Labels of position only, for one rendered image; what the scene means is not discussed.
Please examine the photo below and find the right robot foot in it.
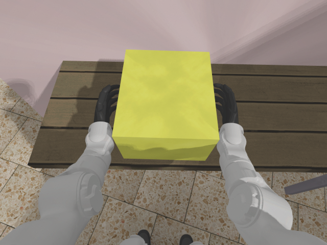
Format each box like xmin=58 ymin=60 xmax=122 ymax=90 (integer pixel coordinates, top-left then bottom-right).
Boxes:
xmin=179 ymin=234 xmax=193 ymax=245

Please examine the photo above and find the table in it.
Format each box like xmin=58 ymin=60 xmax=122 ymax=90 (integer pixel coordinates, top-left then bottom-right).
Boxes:
xmin=28 ymin=61 xmax=327 ymax=194

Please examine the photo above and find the robot left forearm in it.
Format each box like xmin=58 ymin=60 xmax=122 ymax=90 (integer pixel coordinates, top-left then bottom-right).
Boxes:
xmin=38 ymin=121 xmax=114 ymax=214

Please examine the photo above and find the robot left hand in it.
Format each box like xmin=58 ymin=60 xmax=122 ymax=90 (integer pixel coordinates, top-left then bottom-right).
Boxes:
xmin=94 ymin=85 xmax=120 ymax=123

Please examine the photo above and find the robot right hand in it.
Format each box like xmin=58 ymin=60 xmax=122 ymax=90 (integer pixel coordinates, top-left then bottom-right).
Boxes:
xmin=213 ymin=83 xmax=239 ymax=124

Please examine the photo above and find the carton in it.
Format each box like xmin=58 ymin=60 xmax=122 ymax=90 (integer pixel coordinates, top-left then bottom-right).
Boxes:
xmin=112 ymin=50 xmax=220 ymax=161

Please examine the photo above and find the left robot foot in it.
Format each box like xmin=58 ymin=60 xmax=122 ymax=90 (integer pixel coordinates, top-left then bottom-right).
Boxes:
xmin=138 ymin=230 xmax=151 ymax=245

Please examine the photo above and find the robot left upper arm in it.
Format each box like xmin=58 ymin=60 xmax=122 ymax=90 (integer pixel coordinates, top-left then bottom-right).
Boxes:
xmin=0 ymin=172 xmax=104 ymax=245

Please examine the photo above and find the robot foot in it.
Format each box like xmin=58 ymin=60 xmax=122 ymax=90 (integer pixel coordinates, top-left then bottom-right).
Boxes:
xmin=138 ymin=230 xmax=151 ymax=245
xmin=179 ymin=234 xmax=193 ymax=245

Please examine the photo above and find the robot right forearm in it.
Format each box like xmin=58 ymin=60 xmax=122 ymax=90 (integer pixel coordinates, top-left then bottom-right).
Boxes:
xmin=217 ymin=123 xmax=276 ymax=198

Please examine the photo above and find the robot right upper arm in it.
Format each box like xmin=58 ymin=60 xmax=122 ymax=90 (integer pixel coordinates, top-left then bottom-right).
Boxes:
xmin=226 ymin=183 xmax=327 ymax=245

